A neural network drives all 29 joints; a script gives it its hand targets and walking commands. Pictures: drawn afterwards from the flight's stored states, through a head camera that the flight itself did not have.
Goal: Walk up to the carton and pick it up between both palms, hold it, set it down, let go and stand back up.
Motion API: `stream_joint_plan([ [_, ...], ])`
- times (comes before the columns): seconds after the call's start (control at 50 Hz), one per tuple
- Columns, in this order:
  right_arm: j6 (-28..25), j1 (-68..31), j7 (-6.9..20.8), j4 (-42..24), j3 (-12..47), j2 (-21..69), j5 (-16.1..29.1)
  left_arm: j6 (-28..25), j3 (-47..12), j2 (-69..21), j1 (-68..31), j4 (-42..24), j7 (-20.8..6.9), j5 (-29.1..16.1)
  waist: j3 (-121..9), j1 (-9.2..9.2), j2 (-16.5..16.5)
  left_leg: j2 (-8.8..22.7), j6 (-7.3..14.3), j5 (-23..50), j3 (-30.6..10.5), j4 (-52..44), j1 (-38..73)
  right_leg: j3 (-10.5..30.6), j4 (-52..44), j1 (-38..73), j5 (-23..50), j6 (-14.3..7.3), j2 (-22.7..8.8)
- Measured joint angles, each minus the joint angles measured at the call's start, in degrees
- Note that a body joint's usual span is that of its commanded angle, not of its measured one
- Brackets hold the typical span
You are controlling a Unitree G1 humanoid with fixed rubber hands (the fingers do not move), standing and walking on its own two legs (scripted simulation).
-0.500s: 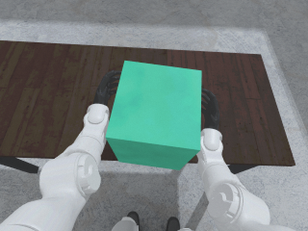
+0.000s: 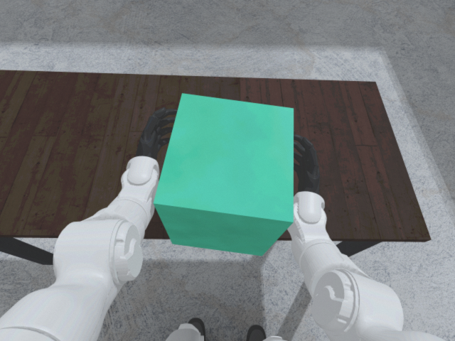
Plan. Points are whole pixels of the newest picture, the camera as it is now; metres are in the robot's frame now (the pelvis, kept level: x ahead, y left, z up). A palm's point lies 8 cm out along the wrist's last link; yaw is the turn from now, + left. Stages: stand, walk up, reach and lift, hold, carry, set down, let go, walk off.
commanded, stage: reach and lift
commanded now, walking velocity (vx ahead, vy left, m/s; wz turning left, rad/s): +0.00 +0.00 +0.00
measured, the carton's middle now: (226, 183) +0.40 +0.03 -0.05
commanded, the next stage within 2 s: none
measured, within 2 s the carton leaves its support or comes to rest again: leaves its support in 0.24 s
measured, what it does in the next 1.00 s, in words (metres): stands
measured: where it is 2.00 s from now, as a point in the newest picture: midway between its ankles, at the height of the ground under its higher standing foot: outside the picture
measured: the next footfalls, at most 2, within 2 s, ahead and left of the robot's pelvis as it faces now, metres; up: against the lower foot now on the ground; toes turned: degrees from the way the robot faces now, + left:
none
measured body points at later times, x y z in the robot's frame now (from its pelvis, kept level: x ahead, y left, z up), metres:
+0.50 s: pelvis +0.00 +0.01 +0.00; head +0.04 +0.02 +0.44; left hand +0.44 +0.17 +0.07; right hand +0.40 -0.12 +0.05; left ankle +0.02 +0.10 -0.73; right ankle +0.00 -0.11 -0.73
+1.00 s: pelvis -0.01 +0.00 +0.02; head -0.02 +0.02 +0.47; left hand +0.41 +0.16 +0.13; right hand +0.38 -0.13 +0.11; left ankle +0.02 +0.11 -0.73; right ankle +0.00 -0.11 -0.73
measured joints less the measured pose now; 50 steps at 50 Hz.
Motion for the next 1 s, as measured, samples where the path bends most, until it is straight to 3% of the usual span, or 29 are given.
stream_joint_plan([
  [0.26, 2.9, 0.5, -0.27, 1.33, 11.83, -2.91, 9.95, -0.72, -10.53, -0.82, 2.32, 0.4, 2.96, -10.79, -2.18, -0.18, 2.83, 0.05, 0.63, -2.51, -0.5, 4.56, -1.21, -0.18, 2.92, -0.3, -1.68, 0.72, 0.03],
  [0.48, 13.9, 1.13, -0.64, -5.53, 22.33, -5.24, 19.11, 6.51, -17.61, -0.89, 2.89, -3.9, 5.46, -17.06, -4.11, -1.79, 4.23, -0.55, 1.02, -3.73, -1.14, 5.81, 2.59, -0.03, 4.01, 3.68, -2.91, 1.18, -0.21],
  [0.6, 21.12, 1.03, -0.97, -10.45, 24.88, -5.88, 21.82, 13.05, -15.88, -0.49, 3.38, -8.85, 5.46, -15.39, -2.63, -2.37, 3.43, -1.21, 1.06, -2.43, -0.88, 2.08, 9.38, 0.71, 1.11, 9.94, -1.95, 1.32, -0.55],
  [0.72, 26.21, 0.45, -0.14, -12.4, 23.19, -5.63, 21.59, 18.93, -11.48, -1.0, 4.06, -13.05, 5.17, -11.48, -0.3, -2.45, 1.88, -1.71, 0.77, -0.27, -0.81, -2.99, 16.95, 1.11, -3.31, 17.15, -0.12, 1.11, -0.74],
  [0.86, 28.89, -0.43, 1.45, -12.09, 18.13, -4.4, 18.67, 23.71, -5.14, -2.19, 4.61, -16.75, 4.15, -6.19, 2.35, -2.02, -0.08, -1.89, 0.32, 2.06, -0.67, -7.53, 22.91, 1.46, -6.7, 22.47, 1.64, 0.67, -0.73],
  [1.0, 30.5, 0.83, 2.43, -14.78, 16.09, -3.97, 17.17, 27.7, -2.83, -3.92, 6.38, -22.9, 3.94, -3.46, 3.67, -1.2, -0.46, -1.71, -0.1, 3.52, -0.57, -9.98, 24.99, 1.69, -8.47, 24.15, 2.8, 0.25, -0.46],
])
